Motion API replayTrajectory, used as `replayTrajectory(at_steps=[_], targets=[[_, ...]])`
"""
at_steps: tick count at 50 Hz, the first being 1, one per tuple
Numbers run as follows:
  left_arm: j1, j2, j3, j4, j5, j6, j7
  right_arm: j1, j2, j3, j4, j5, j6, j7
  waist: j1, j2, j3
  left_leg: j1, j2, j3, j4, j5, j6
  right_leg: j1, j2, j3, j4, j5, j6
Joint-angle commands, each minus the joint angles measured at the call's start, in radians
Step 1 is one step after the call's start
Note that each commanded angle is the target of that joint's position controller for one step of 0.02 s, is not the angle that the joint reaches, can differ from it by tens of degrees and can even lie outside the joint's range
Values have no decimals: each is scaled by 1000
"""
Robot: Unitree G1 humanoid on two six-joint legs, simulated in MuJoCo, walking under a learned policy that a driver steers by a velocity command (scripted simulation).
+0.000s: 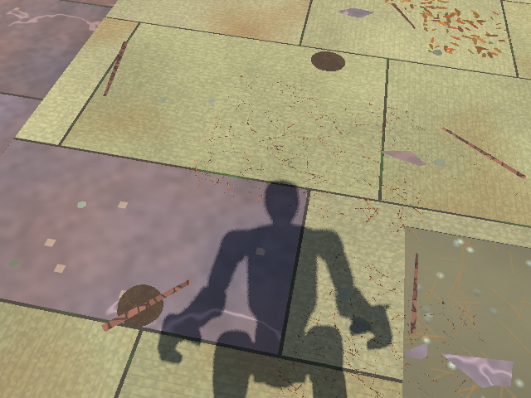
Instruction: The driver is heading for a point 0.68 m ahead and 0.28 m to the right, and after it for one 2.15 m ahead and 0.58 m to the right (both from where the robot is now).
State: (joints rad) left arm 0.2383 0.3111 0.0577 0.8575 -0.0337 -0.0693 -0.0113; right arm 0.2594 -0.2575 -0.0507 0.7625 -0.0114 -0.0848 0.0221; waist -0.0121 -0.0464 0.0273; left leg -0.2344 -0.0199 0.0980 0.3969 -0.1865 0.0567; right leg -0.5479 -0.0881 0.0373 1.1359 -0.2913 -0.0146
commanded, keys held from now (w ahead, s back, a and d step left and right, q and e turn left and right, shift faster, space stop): e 1.00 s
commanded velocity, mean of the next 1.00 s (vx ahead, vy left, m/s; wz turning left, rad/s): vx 0.11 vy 0.00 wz -0.52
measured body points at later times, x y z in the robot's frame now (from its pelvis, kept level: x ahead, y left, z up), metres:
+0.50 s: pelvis +0.18 -0.03 -0.01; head +0.23 -0.06 +0.43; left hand +0.40 +0.21 -0.10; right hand +0.27 -0.34 -0.12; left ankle +0.21 +0.13 -0.67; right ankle +0.25 -0.12 -0.74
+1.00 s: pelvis +0.24 +0.01 +0.00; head +0.28 +0.01 +0.45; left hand +0.52 +0.17 -0.10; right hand +0.20 -0.30 -0.09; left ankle +0.31 +0.11 -0.74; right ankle +0.15 -0.10 -0.67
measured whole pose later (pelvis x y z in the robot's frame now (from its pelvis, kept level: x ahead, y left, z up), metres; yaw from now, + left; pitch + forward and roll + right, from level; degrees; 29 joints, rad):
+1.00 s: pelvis +0.24 +0.01 +0.00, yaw -35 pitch +2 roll -1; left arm 0.19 0.34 0.10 0.63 -0.02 0.07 0.01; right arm 0.17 -0.26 -0.06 0.69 -0.02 0.01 -0.04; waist -0.01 -0.04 0.04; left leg -0.25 0.05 0.05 0.45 -0.23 0.00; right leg -0.53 0.02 0.06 1.05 -0.39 0.10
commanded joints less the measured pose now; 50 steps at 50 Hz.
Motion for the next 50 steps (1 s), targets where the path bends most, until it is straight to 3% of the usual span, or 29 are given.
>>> replayTrajectory(at_steps=[1,4,7,11,13,14,15,16,17,18,19,20,21,22,24,27,31,34,36,37,38,39,40,41,42,43,46,48,50], targets=[[33,43,16,-50,7,19,8,-39,-121,-35,-41,-11,-37,-10,30,107,-16,87,280,-163,-236,394,152,-106,-36,75,-40,99,22],[-23,20,9,-83,23,16,-1,-71,-139,-40,-32,-10,-27,-33,33,112,1,62,227,4,-221,547,115,-58,-8,18,-268,267,38],[-132,-7,-3,-135,31,15,-27,-31,-164,-45,-12,-1,-9,-54,-18,106,-6,102,229,62,-189,583,103,-5,18,-51,-445,389,33],[-143,40,15,-185,32,22,-58,-30,-196,-60,-3,25,32,-69,-5,125,-32,237,287,60,-57,675,86,-11,44,-77,-513,254,-15],[-53,79,36,-180,33,22,-64,-59,-207,-67,-16,35,53,-81,44,133,-79,249,276,69,112,801,59,91,97,-116,-548,178,-53],[50,117,58,-157,33,18,-56,-66,-193,-62,-23,37,61,-83,95,96,-132,219,225,93,286,753,22,229,137,-124,-643,266,-85],[112,200,84,-159,36,17,-31,-17,-170,-51,-34,14,55,-78,114,-33,-201,42,149,99,546,436,-48,454,30,51,-666,681,-145],[80,282,90,-184,47,26,-13,96,-62,-19,-56,-40,47,-60,2,-243,-303,-314,-33,33,904,-514,-123,751,-217,423,-573,1122,-342],[81,238,77,-220,51,27,-18,87,-123,-20,-51,-10,34,-39,58,-135,-483,-382,-54,-197,1039,-535,-118,801,-285,615,-680,884,-437],[15,191,68,-242,41,29,-20,-9,-170,-33,-70,27,35,-33,71,-44,-378,-440,-10,-218,1029,-440,-100,714,-240,515,-728,696,-393],[-37,149,58,-244,20,34,-14,-60,-166,-33,-80,23,42,-42,50,30,-261,-463,24,-204,959,-357,-98,590,-190,434,-757,536,-333],[-73,118,47,-251,11,43,-6,-80,-165,-36,-76,8,54,-55,29,58,-187,-440,53,-202,885,-307,-102,463,-155,384,-787,438,-295],[-93,114,45,-256,20,50,0,-75,-169,-40,-82,3,67,-62,2,28,-154,-376,62,-205,821,-276,-102,357,-124,358,-811,377,-276],[-103,119,48,-264,32,55,3,-64,-160,-40,-83,1,76,-63,-12,-2,-142,-327,51,-193,769,-257,-105,297,-96,338,-825,363,-264],[-98,140,57,-270,40,60,14,-48,-125,-31,-78,-1,77,-68,-16,-33,-152,-286,32,-176,654,-239,-120,262,-67,301,-821,421,-256],[-88,164,68,-277,29,74,35,-72,-111,-25,-81,0,79,-72,0,-42,-188,-259,21,-187,533,-171,-143,266,-49,309,-809,323,-238],[-101,158,68,-294,29,96,43,-114,-115,-27,-95,9,75,-64,22,-90,-161,-220,4,-197,405,-127,-143,236,-23,369,-819,77,-203],[-88,152,68,-299,28,105,39,-116,-125,-33,-103,15,57,-52,33,-119,-156,-179,-11,-198,282,-147,-122,279,-28,436,-787,89,-190],[-105,145,65,-307,18,114,41,-66,-126,-40,-90,19,45,-42,-1,-125,-152,-77,-17,-176,92,-67,-93,272,-4,450,-739,128,-159],[-92,127,59,-309,12,117,44,-35,-152,-51,-82,13,42,-41,-12,-100,-151,18,35,-198,-8,0,-68,223,34,426,-691,84,-121],[-50,72,45,-311,19,118,42,-20,-225,-68,-91,-7,47,-45,14,79,-167,125,253,-378,-65,38,11,104,124,307,-495,-147,-61],[-78,97,56,-352,12,104,38,-46,-280,-80,-87,-43,57,-43,36,372,-91,68,404,-618,-126,195,170,-85,260,102,-287,-327,-7],[-51,176,80,-329,30,93,34,-96,-221,-67,-122,-45,53,-46,35,283,-91,45,431,-604,-108,252,211,-87,186,136,-76,-304,30],[-24,192,91,-298,21,98,32,-141,-171,-55,-136,-30,53,-52,51,207,-88,41,372,-486,-78,275,171,-82,178,125,4,-239,46],[2,167,89,-270,19,111,37,-167,-149,-49,-145,-14,56,-55,59,168,-79,52,308,-390,-56,275,128,-85,169,105,56,-190,68],[7,144,83,-266,21,121,38,-168,-139,-45,-145,0,58,-59,48,166,-70,72,290,-346,-48,296,120,-112,161,97,111,-146,85],[-64,89,61,-301,6,129,31,-120,-145,-44,-138,-6,74,-70,5,199,-57,119,254,-236,-59,326,135,-128,132,24,38,-85,117],[-117,74,52,-329,7,126,27,-80,-168,-54,-129,-7,84,-75,-30,223,-74,189,279,-226,-55,335,152,-124,102,8,-69,-89,129],[-131,60,43,-344,12,125,16,-81,-196,-65,-128,-3,90,-72,-39,235,-94,190,300,-199,-49,342,157,-50,76,-18,-178,-111,124]])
